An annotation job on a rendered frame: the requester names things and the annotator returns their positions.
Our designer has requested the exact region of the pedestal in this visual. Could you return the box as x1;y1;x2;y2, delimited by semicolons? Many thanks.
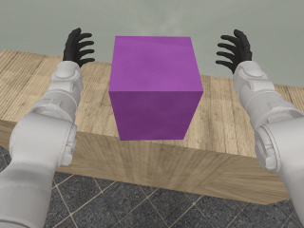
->
0;49;304;205

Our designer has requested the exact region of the robot left forearm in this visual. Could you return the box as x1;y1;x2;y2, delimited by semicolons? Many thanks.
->
9;61;84;159

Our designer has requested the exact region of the left robot upper arm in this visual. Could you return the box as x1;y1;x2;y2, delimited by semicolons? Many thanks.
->
0;111;78;228

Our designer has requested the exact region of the robot right forearm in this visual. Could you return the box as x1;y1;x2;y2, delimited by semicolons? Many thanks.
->
233;61;304;132

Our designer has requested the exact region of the carton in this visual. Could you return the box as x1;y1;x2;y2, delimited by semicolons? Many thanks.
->
108;36;204;141

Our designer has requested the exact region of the robot right hand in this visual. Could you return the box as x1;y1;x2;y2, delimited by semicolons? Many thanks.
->
216;29;253;74

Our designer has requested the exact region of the right robot upper arm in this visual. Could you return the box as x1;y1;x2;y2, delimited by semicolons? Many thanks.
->
254;117;304;227

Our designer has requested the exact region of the robot left hand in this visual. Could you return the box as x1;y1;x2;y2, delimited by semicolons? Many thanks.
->
63;28;95;68

